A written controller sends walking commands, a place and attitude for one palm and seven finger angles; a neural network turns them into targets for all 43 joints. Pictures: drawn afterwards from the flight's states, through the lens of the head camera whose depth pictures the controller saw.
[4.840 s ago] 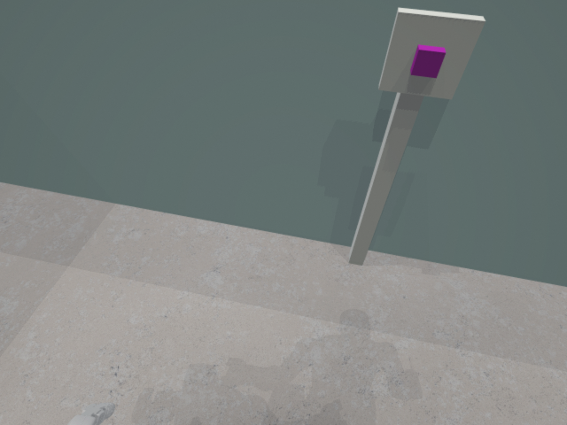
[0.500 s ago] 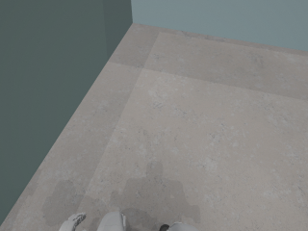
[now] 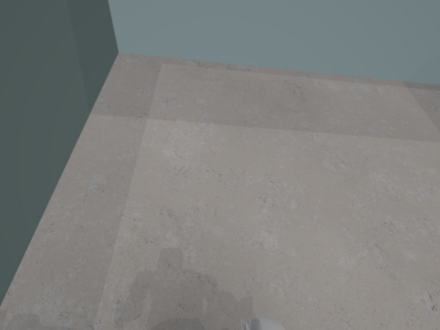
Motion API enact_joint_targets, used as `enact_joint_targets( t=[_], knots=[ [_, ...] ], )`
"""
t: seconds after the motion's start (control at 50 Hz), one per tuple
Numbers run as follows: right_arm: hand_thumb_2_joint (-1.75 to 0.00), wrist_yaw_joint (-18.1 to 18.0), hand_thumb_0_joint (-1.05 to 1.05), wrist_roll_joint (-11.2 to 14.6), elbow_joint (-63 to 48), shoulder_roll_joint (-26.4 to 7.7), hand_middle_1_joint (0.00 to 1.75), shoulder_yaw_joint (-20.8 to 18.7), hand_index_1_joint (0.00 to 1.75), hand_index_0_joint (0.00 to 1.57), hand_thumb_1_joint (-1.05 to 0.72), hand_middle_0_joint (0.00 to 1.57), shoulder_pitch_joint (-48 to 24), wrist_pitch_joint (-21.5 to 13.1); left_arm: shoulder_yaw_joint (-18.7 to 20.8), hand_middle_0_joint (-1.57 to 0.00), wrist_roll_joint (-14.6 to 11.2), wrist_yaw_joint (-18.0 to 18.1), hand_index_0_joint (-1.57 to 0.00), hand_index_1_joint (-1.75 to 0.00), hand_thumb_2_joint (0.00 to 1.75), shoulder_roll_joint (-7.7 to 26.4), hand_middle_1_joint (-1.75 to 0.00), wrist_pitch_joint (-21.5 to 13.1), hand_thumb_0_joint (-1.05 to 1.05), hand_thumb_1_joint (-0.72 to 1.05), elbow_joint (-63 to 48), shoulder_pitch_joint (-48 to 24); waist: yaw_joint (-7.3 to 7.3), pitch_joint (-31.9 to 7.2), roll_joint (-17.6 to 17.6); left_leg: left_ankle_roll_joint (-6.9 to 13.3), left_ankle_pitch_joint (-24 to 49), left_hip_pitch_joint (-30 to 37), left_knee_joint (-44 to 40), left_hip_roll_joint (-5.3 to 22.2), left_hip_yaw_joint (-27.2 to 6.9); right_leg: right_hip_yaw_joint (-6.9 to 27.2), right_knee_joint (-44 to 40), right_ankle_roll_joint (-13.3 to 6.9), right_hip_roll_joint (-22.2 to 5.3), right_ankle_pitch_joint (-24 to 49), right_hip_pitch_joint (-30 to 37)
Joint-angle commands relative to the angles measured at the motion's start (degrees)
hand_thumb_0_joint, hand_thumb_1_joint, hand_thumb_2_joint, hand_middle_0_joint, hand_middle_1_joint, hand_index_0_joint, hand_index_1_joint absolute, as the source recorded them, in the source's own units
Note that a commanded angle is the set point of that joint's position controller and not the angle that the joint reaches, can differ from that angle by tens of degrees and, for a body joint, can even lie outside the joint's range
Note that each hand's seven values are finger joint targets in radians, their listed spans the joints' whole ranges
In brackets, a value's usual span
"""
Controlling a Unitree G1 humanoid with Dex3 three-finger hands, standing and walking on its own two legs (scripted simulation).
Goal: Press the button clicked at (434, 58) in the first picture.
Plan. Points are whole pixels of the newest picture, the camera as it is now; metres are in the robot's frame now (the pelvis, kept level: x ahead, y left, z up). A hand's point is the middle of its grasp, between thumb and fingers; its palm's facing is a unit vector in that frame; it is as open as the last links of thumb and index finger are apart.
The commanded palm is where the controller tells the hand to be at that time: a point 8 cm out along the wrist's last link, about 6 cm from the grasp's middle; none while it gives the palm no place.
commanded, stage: walk to a spot facing it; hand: left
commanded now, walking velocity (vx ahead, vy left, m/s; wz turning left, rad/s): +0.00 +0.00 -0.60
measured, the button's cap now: out of the picture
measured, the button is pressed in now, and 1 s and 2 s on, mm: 0 0 0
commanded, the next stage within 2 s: turn to face it in 1.30 s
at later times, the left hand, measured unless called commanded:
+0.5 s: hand (178, 316) +0.17 +0.09 -0.14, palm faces -0.29 -0.91 -0.29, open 7.4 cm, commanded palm none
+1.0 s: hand (150, 317) +0.17 +0.15 -0.19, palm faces -0.48 -0.86 -0.18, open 7.4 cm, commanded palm none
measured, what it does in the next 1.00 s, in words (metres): steps on the spot, turning right: right foot, then left foot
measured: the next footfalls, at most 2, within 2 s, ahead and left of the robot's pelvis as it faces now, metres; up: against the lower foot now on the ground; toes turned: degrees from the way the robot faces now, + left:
right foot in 0.28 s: +0.02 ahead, -0.15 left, +0.00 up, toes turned -19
left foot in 0.90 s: +0.14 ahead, +0.03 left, +0.00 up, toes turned -29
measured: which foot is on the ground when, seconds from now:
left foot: down 0.00-0.28, up 0.30-0.88, down 0.90-1.00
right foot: up 0.00-0.26, down 0.28-0.90, up 0.92-1.00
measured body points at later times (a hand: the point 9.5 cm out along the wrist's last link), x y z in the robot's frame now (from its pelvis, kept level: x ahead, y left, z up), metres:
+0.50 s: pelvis +0.00 -0.07 +0.00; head +0.02 -0.11 +0.45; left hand +0.18 +0.13 -0.12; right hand -0.03 -0.33 -0.16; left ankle +0.04 +0.11 -0.65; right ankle -0.02 -0.13 -0.74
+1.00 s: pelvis +0.06 -0.03 +0.00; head +0.09 +0.00 +0.45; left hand +0.19 +0.19 -0.17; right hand +0.02 -0.30 -0.11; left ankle +0.10 +0.05 -0.74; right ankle -0.03 -0.13 -0.68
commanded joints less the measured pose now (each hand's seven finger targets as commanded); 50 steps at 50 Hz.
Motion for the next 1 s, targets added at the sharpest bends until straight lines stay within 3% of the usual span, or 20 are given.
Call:
enact_joint_targets(
  t=[0.0,0.14,0.18,0.22,0.24,0.26,0.28,0.32,0.34,0.4,0.48,0.66,0.76,0.8,0.84,0.86,0.88,0.9,0.92,0.98],
  knots=[
    [-0.90,-0.69,0.00,-0.04,-1.69,-10.88,0.30,-3.35,0.30,0.20,-0.90,0.20,4.96,-1.18,0.00,-0.20,-0.15,-0.29,-0.20,-0.30,0.90,0.50,-0.30,-0.94,0.00,0.90,-5.24,-3.83,-3.20,-3.72,12.67,4.69,30.59,11.38,-7.78,13.96,-6.77,-2.38,-4.13,0.87,-1.92,-1.19,-5.04],
    [-0.90,0.22,0.00,-0.53,0.79,-12.68,0.30,-4.96,0.30,0.20,-0.90,0.20,6.12,-0.36,-0.84,-0.20,-0.14,-0.35,-0.20,-0.30,0.90,-0.79,-0.30,-1.48,0.00,0.90,-6.02,-8.07,-5.12,-2.47,16.49,5.03,28.16,9.18,-5.31,16.94,-1.74,-7.80,-23.42,-1.10,-1.89,-5.01,4.12],
    [-0.90,0.44,0.00,-0.62,1.08,-13.22,0.30,-5.20,0.30,0.20,-0.90,0.20,5.50,-0.36,-0.73,-0.20,-0.16,-0.19,-0.20,-0.30,0.90,-0.75,-0.30,-2.03,0.00,0.90,-5.78,-6.97,-4.17,-3.27,16.82,3.77,28.51,8.00,-2.68,17.33,-0.24,-8.36,-29.60,-2.29,-1.11,-3.09,8.00],
    [-0.90,0.73,0.00,-0.03,0.80,-13.04,0.30,-5.26,0.30,0.20,-0.90,0.20,5.02,-0.35,-0.20,-0.20,-0.06,0.28,-0.20,-0.30,0.90,1.52,-0.30,-3.16,0.00,0.90,-4.36,-1.04,-0.39,-7.14,11.18,-0.74,26.78,3.84,8.94,15.60,3.65,-7.88,-43.95,-4.03,-1.13,10.01,20.68],
    [-0.90,1.25,0.00,0.56,-0.30,-10.41,0.30,-4.65,0.30,0.20,-0.90,0.20,5.93,-0.06,0.68,-0.20,0.52,1.05,-0.20,-0.30,0.90,7.88,-0.30,-4.15,0.00,0.90,-2.98,3.83,1.92,-10.80,-3.98,-4.15,11.42,-9.29,21.49,11.29,4.75,5.63,-48.94,-8.04,-10.90,22.45,33.81],
    [-0.90,1.36,0.00,0.26,-3.88,-6.46,0.30,-3.05,0.30,0.20,-0.90,0.20,1.20,0.21,1.96,-0.20,-0.03,1.90,-0.20,-0.30,0.90,13.49,-0.30,-4.20,0.00,0.90,-1.72,7.42,3.77,-10.72,-15.88,-6.62,-19.58,-22.93,34.81,2.51,1.05,22.46,-48.14,-13.99,-22.52,48.87,36.58],
    [-0.90,0.34,0.00,0.53,-4.24,-7.87,0.30,-3.26,0.30,0.20,-0.90,0.20,0.22,1.01,1.89,-0.20,-0.79,2.58,-0.20,-0.30,0.90,12.81,-0.30,-3.79,0.00,0.90,-1.48,7.52,3.50,-11.30,-11.08,-5.94,-21.13,-23.35,39.49,2.88,-7.52,18.93,-47.12,-17.49,-23.56,51.74,34.68],
    [-0.90,0.07,0.00,0.34,-3.01,-7.66,0.30,-3.21,0.30,0.20,-0.90,0.20,-0.51,1.32,1.50,-0.20,-0.78,2.96,-0.20,-0.30,0.90,9.56,-0.30,-3.71,0.00,0.90,-3.16,0.44,1.04,-7.68,-10.83,-6.13,-13.66,-25.78,41.51,3.65,-10.42,15.84,-48.47,-15.61,-17.92,42.05,32.06],
    [-0.90,0.18,0.00,0.14,-2.01,-8.79,0.30,-3.50,0.30,0.20,-0.90,0.20,-1.38,1.51,0.73,-0.20,-0.98,3.05,-0.20,-0.30,0.90,6.98,-0.30,-3.54,0.00,0.90,-3.96,-2.47,0.33,-5.25,-6.97,-6.49,-9.25,-24.20,41.02,4.10,-10.99,12.88,-48.58,-14.34,-15.18,40.27,28.32],
    [-0.90,0.55,0.00,-0.15,-0.29,-8.31,0.30,-3.73,0.30,0.20,-0.90,0.20,1.31,2.26,-0.29,-0.20,-0.86,2.46,-0.20,-0.30,0.90,6.22,-0.30,-4.17,0.00,0.90,-4.66,-4.53,-2.16,-3.53,-3.84,-7.42,-4.08,-19.95,37.94,2.44,-10.24,8.74,-49.70,-12.45,-11.50,39.10,22.19],
    [-0.90,0.54,0.00,-0.22,-0.56,-8.61,0.30,-3.80,0.30,0.20,-0.90,0.20,0.57,2.44,-0.15,-0.20,-0.73,2.15,-0.20,-0.30,0.90,6.95,-0.30,-4.22,0.00,0.90,-4.72,-3.69,-1.98,-3.45,-3.55,-7.81,-2.07,-20.23,35.32,0.91,-10.85,11.77,-51.38,-12.91,-10.17,30.21,22.00],
    [-0.90,0.94,0.00,-0.33,-4.75,-9.65,0.30,-3.32,0.30,0.20,-0.90,0.20,-8.29,0.90,0.26,-0.20,-0.40,1.80,-0.20,-0.30,0.90,7.33,-0.30,-4.66,0.00,0.90,-3.09,2.55,1.74,-3.71,-4.32,-7.06,-5.98,-21.85,23.73,-1.24,-12.11,24.06,-54.14,-15.95,-10.91,13.88,27.82],
    [-0.90,0.88,0.00,0.33,-5.76,-9.17,0.30,-3.15,0.30,0.20,-0.90,0.20,-8.34,0.02,0.51,-0.20,-0.19,1.75,-0.20,-0.30,0.90,8.45,-0.30,-4.58,0.00,0.90,-2.94,2.15,1.43,-2.95,-4.49,-5.31,-8.95,-14.12,14.37,-3.90,-12.20,27.89,-53.81,-16.22,-10.50,10.90,23.56],
    [-0.90,0.68,0.00,0.56,-5.04,-9.06,0.30,-3.16,0.30,0.20,-0.90,0.20,-5.38,-0.38,0.50,-0.20,-0.28,1.63,-0.20,-0.30,0.90,8.69,-0.30,-4.41,0.00,0.90,-3.27,-0.02,-0.32,-2.53,-3.73,-4.53,-6.58,-6.69,7.40,-5.05,-11.66,27.50,-52.56,-14.81,-8.79,9.23,18.38],
    [-0.90,0.00,0.00,0.78,-2.69,-9.86,0.30,-3.11,0.30,0.20,-0.90,0.20,1.60,-1.20,0.10,-0.20,-0.70,1.50,-0.20,-0.30,0.90,6.66,-0.30,-4.08,0.00,0.90,-3.82,-2.51,-3.80,-3.87,-0.04,-3.80,1.61,10.33,-5.96,-3.97,-11.82,23.23,-45.48,-10.24,-2.83,5.80,7.11],
    [-0.90,-0.57,0.00,0.33,-1.89,-14.41,0.30,-3.66,0.30,0.20,-0.90,0.20,4.81,-1.56,-0.73,-0.20,-1.22,1.24,-0.20,-0.30,0.90,3.00,-0.30,-3.76,0.00,0.90,-4.70,-1.41,-4.91,-6.33,12.69,-1.84,-5.39,19.28,-12.46,7.62,-22.60,15.91,-35.42,-7.31,4.42,-2.45,-1.98],
    [-0.90,-0.54,0.00,0.05,-2.36,-18.82,0.30,-4.47,0.30,0.20,-0.90,0.20,6.55,-1.06,-0.92,-0.20,-1.14,0.76,-0.20,-0.30,0.90,1.76,-0.30,-3.78,0.00,0.90,-5.07,-0.26,-5.06,-5.35,23.54,2.28,-9.38,18.63,-17.01,20.13,-36.22,5.96,-21.05,-4.02,7.55,-13.99,-8.80],
    [-0.90,-0.48,0.00,-0.02,-3.22,-18.41,0.30,-4.21,0.30,0.20,-0.90,0.20,4.58,-0.49,-0.11,-0.20,-0.23,0.52,-0.20,-0.30,0.90,4.26,-0.30,-3.45,0.00,0.90,-4.74,-1.12,-4.79,-1.37,17.97,5.22,-11.49,9.05,-18.37,23.00,-35.73,4.09,-12.88,-3.22,2.96,-12.15,-6.55],
    [-0.90,-0.35,0.00,-0.14,-4.14,-14.32,0.30,-3.06,0.30,0.20,-0.90,0.20,-0.26,-0.50,0.53,-0.20,0.25,0.25,-0.20,-0.30,0.90,5.29,-0.30,-2.87,0.00,0.90,-2.82,1.58,-1.67,0.66,13.67,3.69,-11.78,2.86,-19.08,18.65,-29.28,3.72,-9.81,-2.75,1.49,-7.21,-3.32],
    [-0.90,-0.67,0.00,-0.13,-4.32,-11.31,0.30,-1.90,0.30,0.20,-0.90,0.20,-2.32,-1.18,0.59,-0.20,0.53,-0.75,-0.20,-0.30,0.90,3.07,-0.30,-2.05,0.00,0.90,-1.16,2.18,-0.19,3.45,10.83,1.17,3.67,-0.19,-16.68,12.07,-16.11,0.92,-3.28,-1.63,0.07,0.25,-2.59]
  ],
)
